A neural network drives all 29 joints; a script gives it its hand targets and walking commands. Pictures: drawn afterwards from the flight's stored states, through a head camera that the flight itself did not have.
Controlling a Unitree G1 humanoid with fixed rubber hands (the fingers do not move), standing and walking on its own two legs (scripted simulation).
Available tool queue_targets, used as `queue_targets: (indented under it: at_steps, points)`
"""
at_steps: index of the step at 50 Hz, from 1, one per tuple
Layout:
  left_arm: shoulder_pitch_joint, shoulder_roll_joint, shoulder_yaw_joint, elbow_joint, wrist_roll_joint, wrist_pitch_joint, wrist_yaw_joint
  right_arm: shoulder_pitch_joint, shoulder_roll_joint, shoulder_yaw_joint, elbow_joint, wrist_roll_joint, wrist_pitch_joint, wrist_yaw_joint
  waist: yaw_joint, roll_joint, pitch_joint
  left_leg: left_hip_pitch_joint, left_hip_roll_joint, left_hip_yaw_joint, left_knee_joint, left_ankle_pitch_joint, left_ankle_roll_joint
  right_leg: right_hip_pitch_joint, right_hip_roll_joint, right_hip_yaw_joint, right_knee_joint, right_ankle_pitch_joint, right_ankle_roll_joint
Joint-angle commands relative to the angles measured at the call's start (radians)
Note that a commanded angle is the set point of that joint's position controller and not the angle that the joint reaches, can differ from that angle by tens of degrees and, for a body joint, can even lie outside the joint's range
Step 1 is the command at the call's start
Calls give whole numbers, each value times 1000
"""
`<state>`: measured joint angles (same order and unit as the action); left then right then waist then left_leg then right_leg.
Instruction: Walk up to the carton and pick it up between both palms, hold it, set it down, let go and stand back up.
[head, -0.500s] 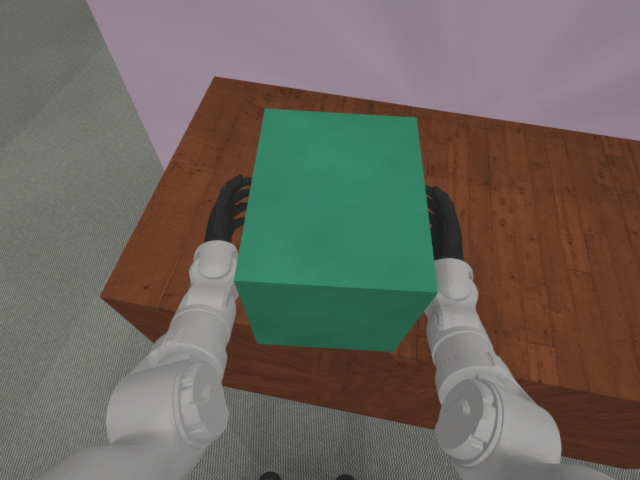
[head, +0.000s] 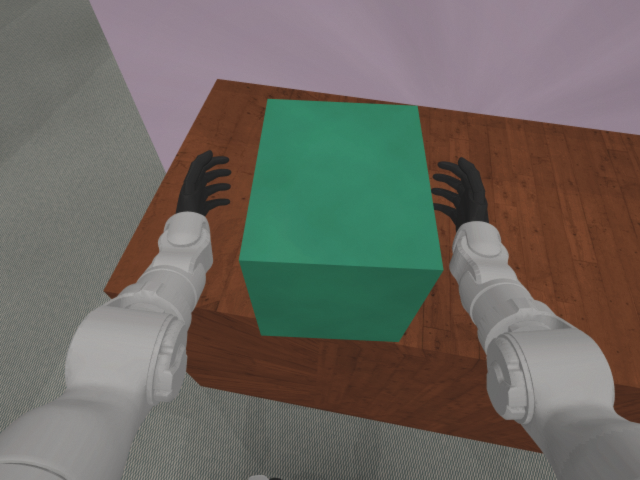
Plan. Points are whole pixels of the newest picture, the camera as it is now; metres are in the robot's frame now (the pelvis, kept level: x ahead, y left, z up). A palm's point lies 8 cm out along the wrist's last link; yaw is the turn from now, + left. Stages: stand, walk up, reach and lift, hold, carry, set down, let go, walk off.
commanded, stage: set down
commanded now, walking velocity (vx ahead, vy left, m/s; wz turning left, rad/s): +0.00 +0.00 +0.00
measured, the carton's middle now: (335, 225) +0.44 -0.02 +0.02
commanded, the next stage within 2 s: none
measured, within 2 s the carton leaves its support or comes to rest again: neither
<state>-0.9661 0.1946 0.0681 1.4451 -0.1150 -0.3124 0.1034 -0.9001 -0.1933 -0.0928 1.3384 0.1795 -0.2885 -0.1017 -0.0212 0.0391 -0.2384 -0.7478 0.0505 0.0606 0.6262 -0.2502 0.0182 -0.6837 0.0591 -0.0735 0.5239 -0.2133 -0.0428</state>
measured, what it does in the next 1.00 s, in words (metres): stands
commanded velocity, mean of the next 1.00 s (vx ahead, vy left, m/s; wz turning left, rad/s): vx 0.00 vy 0.00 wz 0.00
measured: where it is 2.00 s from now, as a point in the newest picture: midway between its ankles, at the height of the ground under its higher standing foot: outside the picture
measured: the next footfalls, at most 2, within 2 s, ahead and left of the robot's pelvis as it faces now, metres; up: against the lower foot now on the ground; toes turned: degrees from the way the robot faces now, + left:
none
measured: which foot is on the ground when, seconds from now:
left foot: down 0.00-1.00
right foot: down 0.00-1.00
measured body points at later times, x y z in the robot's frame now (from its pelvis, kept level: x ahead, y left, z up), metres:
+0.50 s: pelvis -0.03 -0.02 +0.00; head +0.03 +0.00 +0.45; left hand +0.46 +0.17 +0.14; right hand +0.45 -0.22 +0.14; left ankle +0.01 +0.10 -0.72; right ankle +0.00 -0.10 -0.72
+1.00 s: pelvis -0.01 -0.02 +0.02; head +0.00 -0.01 +0.47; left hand +0.39 +0.19 +0.09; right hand +0.38 -0.23 +0.09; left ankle +0.01 +0.10 -0.72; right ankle +0.00 -0.10 -0.72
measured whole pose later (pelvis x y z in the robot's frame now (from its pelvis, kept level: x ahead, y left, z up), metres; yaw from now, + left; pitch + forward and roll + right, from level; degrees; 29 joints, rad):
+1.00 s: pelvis -0.01 -0.02 +0.02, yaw +2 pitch +5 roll +0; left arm -0.61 0.29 0.04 0.85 -0.21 0.10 0.01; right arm -0.57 -0.23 -0.03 0.80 0.32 0.06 -0.12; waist -0.05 -0.01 -0.07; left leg -0.35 0.02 0.02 0.44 -0.18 0.00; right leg -0.31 0.05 -0.07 0.40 -0.18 -0.06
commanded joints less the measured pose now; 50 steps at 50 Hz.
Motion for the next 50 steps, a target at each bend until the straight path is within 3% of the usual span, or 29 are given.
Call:
queue_targets:
  at_steps: [1,6,13,17,20,23,27,31,35,39,46,50]
  points:
    - [-576,173,-97,-256,-120,-43,-9,-521,-299,40,-232,100,-23,30,-46,39,-806,610,-6,-68,53,581,-120,143,3,-1,1,485,50]
    - [-642,195,-163,-408,-209,43,-9,-574,-330,102,-328,204,68,81,-35,36,-856,602,-13,-74,34,505,-95,145,-2,2,-2,437,59]
    - [-679,266,-178,-373,-235,181,-31,-628,-342,114,-318,226,194,101,-17,-52,-740,418,-32,-80,-37,217,-14,213,-36,47,-1,288,76]
    - [-694,319,-147,-353,-212,232,-27,-660,-335,105,-342,204,241,80,-5,-93,-722,325,-42,-76,-77,149,9,346,-52,87,4,301,94]
    - [-703,348,-119,-354,-186,271,-29,-671,-329,92,-366,185,276,51,1,-97,-707,266,-52,-70,-116,143,7,466,-61,118,-1,345,104]
    - [-726,362,-104,-396,-170,309,-28,-673,-329,63,-411,164,308,22,-4,-66,-724,267,-59,-63,-145,160,-9,530,-63,124,-14,396,104]
    - [-719,344,-86,-467,-149,357,-31,-640,-326,30,-442,137,344,-8,-32,4,-740,406,-56,-58,-145,237,-43,504,-49,88,-43,477,91]
    - [-608,300,-54,-516,-106,396,-59,-541,-312,38,-420,138,361,-30,-59,50,-696,557,-56,-60,-139,364,-70,508,-32,60,-79,567,89]
    - [-412,261,-17,-578,-52,407,-101,-377,-275,67,-432,160,345,-45,-72,49,-588,639,-64,-62,-151,455,-73,582,-22,46,-109,611,100]
    - [-268,262,11,-685,-34,385,-122,-252,-242,71,-547,175,307,-48,-60,37,-459,680,-68,-60,-173,464,-69,605,-13,38,-136,543,97]
    - [-244,279,3,-881,-106,336,-88,-231,-217,19,-821,125,285,-10,-24,-7,-332,670,-57,-62,-210,276,-31,468,-23,48,-171,271,79]
    - [-178,276,-15,-921,-137,297,-67,-160,-202,25,-898,115,282,15,-7,-36,-398,634,-54,-66,-220,228,0,490,-42,80,-151,267,77]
